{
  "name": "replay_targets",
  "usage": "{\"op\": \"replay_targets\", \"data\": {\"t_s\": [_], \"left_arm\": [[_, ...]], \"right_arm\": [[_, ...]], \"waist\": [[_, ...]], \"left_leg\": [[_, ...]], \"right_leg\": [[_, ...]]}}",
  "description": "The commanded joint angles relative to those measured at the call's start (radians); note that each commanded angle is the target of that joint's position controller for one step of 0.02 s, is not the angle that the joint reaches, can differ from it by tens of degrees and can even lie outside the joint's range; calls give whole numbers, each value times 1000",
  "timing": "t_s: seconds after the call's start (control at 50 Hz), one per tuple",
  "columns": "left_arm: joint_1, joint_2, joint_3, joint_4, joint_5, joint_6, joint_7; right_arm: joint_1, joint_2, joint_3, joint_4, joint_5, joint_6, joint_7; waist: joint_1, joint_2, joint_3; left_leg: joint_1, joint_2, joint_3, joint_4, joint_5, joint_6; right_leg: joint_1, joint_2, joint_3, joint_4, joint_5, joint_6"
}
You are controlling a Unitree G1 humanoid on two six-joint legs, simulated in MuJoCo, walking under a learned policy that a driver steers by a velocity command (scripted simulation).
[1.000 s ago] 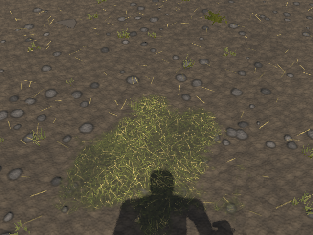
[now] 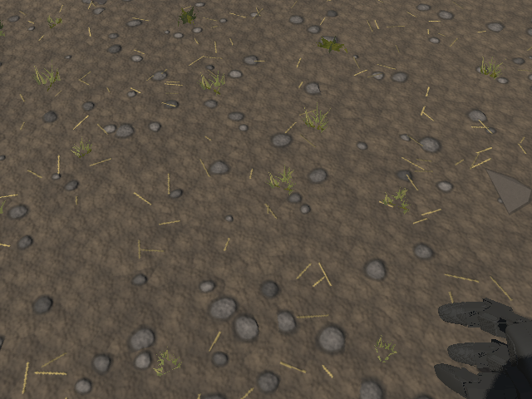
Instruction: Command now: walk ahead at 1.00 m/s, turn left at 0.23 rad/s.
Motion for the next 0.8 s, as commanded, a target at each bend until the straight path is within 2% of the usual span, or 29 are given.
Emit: {"op": "replay_targets", "data": {"t_s": [0.02, 0.04, 0.06, 0.08, 0.1, 0.12, 0.14, 0.16, 0.18, 0.22, 0.24, 0.26, 0.3, 0.34, 0.38, 0.4, 0.42, 0.44, 0.46, 0.48, 0.5, 0.52, 0.54, 0.56, 0.62, 0.68, 0.74, 0.78, 0.8], "left_arm": [[-146, 247, 48, -105, -5, 9, 12], [-8, 74, 12, -158, -42, 7, -10], [-126, 175, 28, -194, -50, -4, -4], [-211, 156, 27, -208, -57, -9, -4], [-201, 125, 17, -194, -48, -7, -10], [-212, 103, 14, -182, -32, 7, -16], [-152, 83, 12, -151, -19, 30, -21], [-122, 68, 14, -132, -10, 48, -26], [-118, 54, 16, -128, -7, 56, -32], [-209, 29, 13, -160, -4, 52, -39], [-287, 35, 20, -183, -80, 20, -22], [-324, 22, 8, -197, -75, 0, -24], [-457, -16, -5, -228, -37, -28, -43], [-470, 15, 5, -246, -34, -30, -61], [-369, 90, 34, -215, -28, -27, -67], [-259, 119, 50, -175, -23, -27, -65], [-174, 139, 59, -146, -17, -22, -56], [-141, 231, 70, -144, 13, -18, -45], [-136, 158, 38, -145, 35, -20, -49], [-179, 127, 40, -171, 7, -9, -55], [-301, 126, 39, -191, -20, 1, -56], [-390, 85, 22, -195, -33, 10, -53], [-422, 65, 15, -192, -25, 14, -47], [-440, 75, 18, -185, -11, 20, -46], [-471, 77, 23, -171, 6, 21, -39], [-461, 89, 31, -150, -4, 33, -22], [-490, 87, 29, -142, -14, 56, -10], [-475, 55, 19, -126, -22, 64, -7], [-442, 36, 13, -111, -20, 62, -8]], "right_arm": [[550, -202, -90, 132, -13, -6, -53], [458, -295, -109, 97, -26, -7, -70], [497, -272, -114, 70, -10, -5, -77], [461, -234, -108, 115, -7, -19, -88], [434, -169, -92, 146, -2, -35, -88], [390, -125, -77, 158, -2, -56, -88], [370, -95, -65, 164, 6, -71, -90], [373, -61, -54, 176, 16, -84, -84], [370, -52, -49, 191, 26, -94, -81], [362, -58, -46, 214, 34, -109, -75], [258, -11, -40, 183, 54, -114, -80], [229, -41, -42, 175, 66, -111, -89], [370, -86, -52, 223, 73, -104, -109], [430, -131, -62, 259, 66, -91, -116], [407, -146, -69, 263, 55, -73, -118], [372, -149, -71, 258, 54, -61, -117], [354, -142, -68, 253, 53, -53, -114], [456, -68, -48, 240, 27, -54, -105], [684, 40, -10, 304, 57, -53, -82], [637, -82, -35, 322, 78, -49, -74], [496, -126, -51, 273, 88, -36, -80], [395, -123, -55, 251, 70, -18, -95], [363, -114, -60, 247, 58, 2, -110], [393, -90, -59, 252, 55, 20, -116], [424, -19, -44, 271, 47, 32, -132], [366, -30, -46, 274, 46, 37, -138], [310, -37, -54, 277, 43, 42, -136], [301, -25, -54, 287, 27, 34, -132], [295, -39, -55, 282, 15, 29, -132]], "waist": [[-367, -111, -201], [-176, 226, -371], [-267, 30, -478], [-228, -14, -267], [-166, -64, -89], [-116, -85, -16], [-68, -77, 18], [-42, -70, 20], [-21, -51, 28], [-21, -2, 62], [-26, 21, 34], [-27, 11, 20], [-113, -12, -12], [-113, 35, -32], [-51, 63, -82], [17, 58, -126], [70, 41, -159], [27, -206, -277], [-44, -316, -527], [3, -152, -567], [-23, -96, -400], [-54, -7, -229], [-79, -19, -156], [-113, -63, -129], [-138, -125, -157], [-111, -131, -219], [-109, -141, -151], [-116, -130, -105], [-110, -101, -86]], "left_leg": [[865, 20, -172, -107, -152, 64], [1151, 396, -689, -170, -203, 132], [1119, 431, -847, -316, -255, 146], [955, 402, -706, -371, -234, 124], [739, 371, -594, -420, -169, 96], [597, 327, -499, -434, 9, 74], [480, 309, -402, -449, 222, 67], [428, 291, -330, -458, 385, 59], [418, 275, -260, -466, 521, 52], [400, 209, -132, -491, 708, 27], [413, 186, -119, -478, 647, 10], [396, 150, -65, -480, 599, -3], [440, 136, -64, -473, 559, -10], [523, 171, -97, -447, 546, -31], [603, 181, -105, -331, 645, -67], [608, 163, -85, -200, 700, -95], [568, 128, -70, -14, 634, -135], [345, 20, -51, 400, 63, -192], [148, -91, -250, 736, -585, -233], [156, -46, -370, 771, -548, -223], [104, 6, -320, 709, -499, -219], [91, 52, -250, 612, -443, -227], [139, 79, -227, 545, -394, -230], [216, 92, -211, 477, -361, -237], [321, 97, -174, 252, -338, -252], [382, 111, -175, 103, -201, -246], [428, 96, -153, -30, -121, -224], [481, 86, -137, -171, -71, -198], [496, 129, -185, -234, -48, -176]], "right_leg": [[-523, -164, 71, 766, 1065, -147], [-888, 17, 153, 1241, -28, -104], [-979, 52, 372, 1330, 55, -133], [-1046, 6, 373, 1278, 139, -133], [-1021, -43, 355, 1164, 171, -135], [-959, -69, 369, 1085, 170, -127], [-862, -66, 366, 1046, 157, -109], [-806, -67, 370, 986, 132, -97], [-801, -57, 361, 920, 122, -87], [-819, -34, 315, 746, 224, -81], [-843, -43, 333, 674, 289, -71], [-801, -32, 294, 515, 388, -67], [-719, 26, 228, 278, 650, -56], [-668, 61, 241, 180, 741, -75], [-573, 101, 247, 168, 705, -106], [-460, 122, 237, 156, 716, -122], [-345, 78, 268, 135, 830, -144], [-69, -146, 464, 274, 1412, -268], [169, -395, 857, 267, 1541, -493], [89, -356, 847, 205, 1336, -475], [-81, -314, 746, 155, 1069, -427], [-301, -258, 665, 85, 894, -373], [-456, -221, 619, 42, 814, -347], [-563, -184, 580, 3, 739, -326], [-645, -138, 475, -13, 812, -312], [-619, -146, 471, -31, 586, -301], [-684, -123, 487, -70, 145, -261], [-715, -87, 481, -57, -18, -205], [-721, -64, 471, -30, -56, -163]]}}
